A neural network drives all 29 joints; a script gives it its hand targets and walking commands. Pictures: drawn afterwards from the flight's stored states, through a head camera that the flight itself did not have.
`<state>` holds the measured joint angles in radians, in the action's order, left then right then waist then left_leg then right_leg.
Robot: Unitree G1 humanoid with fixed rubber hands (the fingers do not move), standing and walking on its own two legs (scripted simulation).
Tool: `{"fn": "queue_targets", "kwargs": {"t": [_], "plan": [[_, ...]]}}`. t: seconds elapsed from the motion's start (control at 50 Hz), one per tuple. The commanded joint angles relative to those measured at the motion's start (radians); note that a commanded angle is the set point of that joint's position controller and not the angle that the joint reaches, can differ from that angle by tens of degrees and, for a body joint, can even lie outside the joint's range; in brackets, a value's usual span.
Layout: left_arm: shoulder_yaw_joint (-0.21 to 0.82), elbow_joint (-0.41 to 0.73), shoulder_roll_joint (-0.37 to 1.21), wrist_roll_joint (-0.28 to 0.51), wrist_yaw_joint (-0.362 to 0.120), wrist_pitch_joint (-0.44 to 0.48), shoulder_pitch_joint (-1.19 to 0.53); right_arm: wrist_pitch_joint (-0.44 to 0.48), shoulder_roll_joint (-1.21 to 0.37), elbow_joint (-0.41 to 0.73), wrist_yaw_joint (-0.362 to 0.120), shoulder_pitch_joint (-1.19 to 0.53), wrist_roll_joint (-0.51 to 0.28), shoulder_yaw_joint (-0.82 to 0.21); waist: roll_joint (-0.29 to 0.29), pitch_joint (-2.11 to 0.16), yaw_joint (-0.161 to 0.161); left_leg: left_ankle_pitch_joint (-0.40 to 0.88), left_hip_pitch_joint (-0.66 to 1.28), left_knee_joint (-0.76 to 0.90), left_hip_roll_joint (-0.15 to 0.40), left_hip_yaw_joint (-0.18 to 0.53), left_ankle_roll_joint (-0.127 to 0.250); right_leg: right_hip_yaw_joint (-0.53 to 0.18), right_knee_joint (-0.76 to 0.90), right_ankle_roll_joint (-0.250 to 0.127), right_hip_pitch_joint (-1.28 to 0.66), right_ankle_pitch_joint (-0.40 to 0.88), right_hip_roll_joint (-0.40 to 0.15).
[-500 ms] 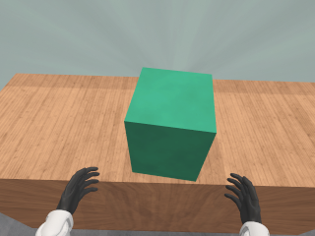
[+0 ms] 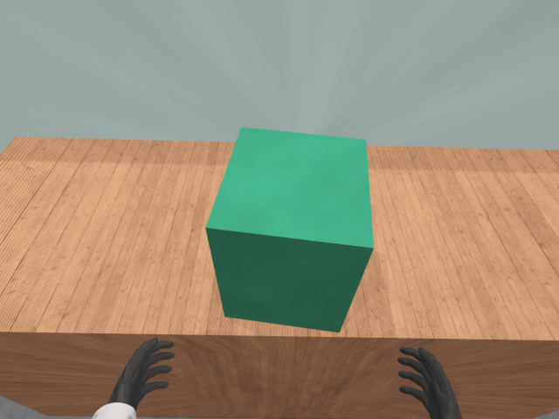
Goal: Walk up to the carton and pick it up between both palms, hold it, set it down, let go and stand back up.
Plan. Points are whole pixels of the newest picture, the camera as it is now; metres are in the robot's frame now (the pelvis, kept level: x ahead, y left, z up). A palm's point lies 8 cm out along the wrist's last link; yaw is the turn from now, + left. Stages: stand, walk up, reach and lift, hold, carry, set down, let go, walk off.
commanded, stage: set down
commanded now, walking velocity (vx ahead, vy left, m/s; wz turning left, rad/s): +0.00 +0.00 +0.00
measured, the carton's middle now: (291, 232) +0.39 +0.01 +0.03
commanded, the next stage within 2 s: let go in 0.36 s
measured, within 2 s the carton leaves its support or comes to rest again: neither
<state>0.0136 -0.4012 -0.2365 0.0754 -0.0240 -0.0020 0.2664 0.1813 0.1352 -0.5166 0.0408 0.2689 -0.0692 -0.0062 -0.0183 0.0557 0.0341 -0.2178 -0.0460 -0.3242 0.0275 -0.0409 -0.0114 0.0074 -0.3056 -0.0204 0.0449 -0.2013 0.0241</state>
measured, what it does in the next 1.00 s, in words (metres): stands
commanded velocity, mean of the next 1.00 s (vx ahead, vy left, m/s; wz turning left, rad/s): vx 0.00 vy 0.00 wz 0.00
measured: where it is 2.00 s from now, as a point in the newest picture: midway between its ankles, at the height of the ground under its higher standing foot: outside the picture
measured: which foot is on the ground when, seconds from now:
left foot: down 0.00-1.00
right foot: down 0.00-1.00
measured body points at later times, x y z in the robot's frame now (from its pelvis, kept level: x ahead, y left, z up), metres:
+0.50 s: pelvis -0.01 +0.00 +0.00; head +0.00 +0.01 +0.45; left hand +0.15 +0.23 -0.09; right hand +0.15 -0.22 -0.10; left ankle -0.02 +0.12 -0.75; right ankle -0.02 -0.11 -0.75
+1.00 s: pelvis -0.01 +0.00 -0.01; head -0.02 +0.00 +0.44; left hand +0.13 +0.24 -0.10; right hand +0.13 -0.24 -0.10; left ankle -0.02 +0.12 -0.75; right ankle -0.02 -0.11 -0.75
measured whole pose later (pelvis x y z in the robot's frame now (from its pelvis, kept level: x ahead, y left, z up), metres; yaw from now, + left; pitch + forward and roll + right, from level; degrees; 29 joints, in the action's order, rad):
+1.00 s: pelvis -0.01 +0.00 -0.01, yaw +0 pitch -2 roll +0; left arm -0.01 -0.61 -0.20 -0.02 0.00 0.00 0.25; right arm 0.07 0.22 -0.71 0.00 0.23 0.01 0.04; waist 0.01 0.00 0.01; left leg -0.27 -0.16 -0.46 0.03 -0.04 -0.01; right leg 0.01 -0.44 -0.01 0.16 -0.24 0.02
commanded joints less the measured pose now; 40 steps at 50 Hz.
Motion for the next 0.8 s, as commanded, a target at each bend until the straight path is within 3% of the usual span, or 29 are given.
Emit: {"fn": "queue_targets", "kwargs": {"t": [0.0,0.22,0.42,0.58,0.78], "plan": [[-0.061,0.118,-0.116,-0.025,-0.004,0.017,-0.049,0.062,0.077,0.078,0.002,-0.043,0.007,0.017,0.038,-0.086,-0.003,0.342,0.076,-0.006,-0.034,-0.019,-0.027,-0.023,0.046,0.017,0.027,0.282,-0.033],[-0.052,0.056,-0.084,-0.051,0.009,-0.034,-0.084,0.057,0.110,-0.020,-0.027,-0.092,0.055,0.049,0.033,-0.055,-0.010,0.319,0.076,-0.007,-0.016,-0.025,-0.024,0.011,0.055,-0.003,0.081,0.141,-0.004],[-0.040,0.009,-0.072,-0.068,0.040,-0.080,-0.167,0.059,0.148,-0.127,-0.056,-0.174,0.100,0.088,0.042,-0.078,-0.030,0.234,0.048,-0.029,-0.003,-0.023,-0.023,0.028,0.011,-0.007,0.110,0.101,0.001],[-0.053,-0.020,-0.073,-0.078,0.044,-0.079,-0.145,0.072,0.150,-0.151,-0.062,-0.167,0.082,0.065,0.017,-0.099,-0.026,0.257,0.048,-0.040,-0.025,-0.026,-0.020,0.006,0.002,0.005,0.068,0.217,-0.010],[-0.050,-0.012,-0.070,-0.075,0.046,-0.099,-0.178,0.047,0.146,-0.114,-0.064,-0.174,0.091,0.068,0.012,-0.064,-0.026,0.170,0.028,-0.018,-0.020,-0.036,-0.008,0.000,0.010,0.003,0.097,0.139,-0.016]]}}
